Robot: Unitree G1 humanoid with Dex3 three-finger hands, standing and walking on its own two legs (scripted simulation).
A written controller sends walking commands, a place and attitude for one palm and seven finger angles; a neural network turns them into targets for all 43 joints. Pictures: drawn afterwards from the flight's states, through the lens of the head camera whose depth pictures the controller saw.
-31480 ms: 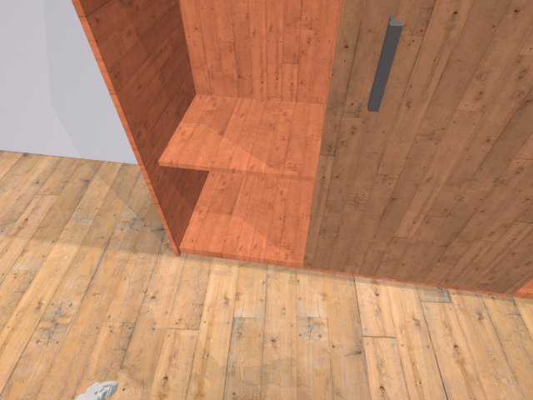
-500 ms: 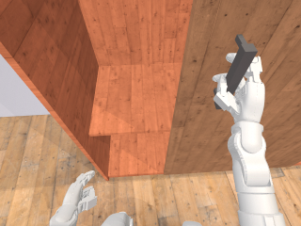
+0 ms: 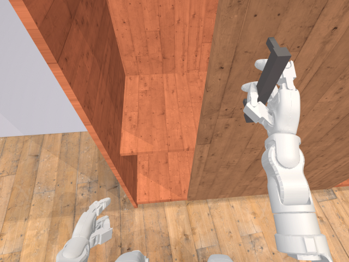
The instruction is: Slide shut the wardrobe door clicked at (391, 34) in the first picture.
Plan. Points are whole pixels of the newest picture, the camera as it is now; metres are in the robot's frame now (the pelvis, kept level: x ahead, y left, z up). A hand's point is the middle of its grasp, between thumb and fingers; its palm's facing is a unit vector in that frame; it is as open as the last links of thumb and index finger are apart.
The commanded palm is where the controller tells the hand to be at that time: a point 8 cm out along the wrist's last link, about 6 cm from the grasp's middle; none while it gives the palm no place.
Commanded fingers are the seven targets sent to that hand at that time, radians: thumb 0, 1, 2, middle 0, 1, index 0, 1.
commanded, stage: step sideways, sliding the door along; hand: right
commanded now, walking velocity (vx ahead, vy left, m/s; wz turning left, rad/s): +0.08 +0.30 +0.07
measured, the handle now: (259, 84) +0.41 -0.19 +0.17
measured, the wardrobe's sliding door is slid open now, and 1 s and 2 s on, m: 0.28 0.12 0.00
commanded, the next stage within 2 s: none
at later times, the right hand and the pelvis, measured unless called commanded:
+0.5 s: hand (207, 106) +0.37 -0.08 +0.16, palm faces +0.25 +0.97 -0.05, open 6.6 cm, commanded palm +0.33 -0.06 +0.17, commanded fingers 0.00 -0.90 -0.90 0.45 1.40 0.45 1.40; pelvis +0.01 +0.09 -0.01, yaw -1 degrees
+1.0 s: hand (164, 109) +0.36 +0.00 +0.16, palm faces +0.23 +0.97 -0.04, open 6.6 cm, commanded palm +0.33 +0.02 +0.17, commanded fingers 0.00 -0.90 -0.90 0.45 1.40 0.45 1.40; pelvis +0.02 +0.16 -0.01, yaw -1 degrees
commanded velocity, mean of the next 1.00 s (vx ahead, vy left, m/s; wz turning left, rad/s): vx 0.02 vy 0.30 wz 0.07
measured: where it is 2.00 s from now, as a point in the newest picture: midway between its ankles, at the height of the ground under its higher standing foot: outside the picture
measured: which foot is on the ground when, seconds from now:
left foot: up 0.00-0.02, down 0.04-0.58, up 0.60-0.78, down 0.80-1.00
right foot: down 0.00-0.10, up 0.12-0.18, down 0.20-1.00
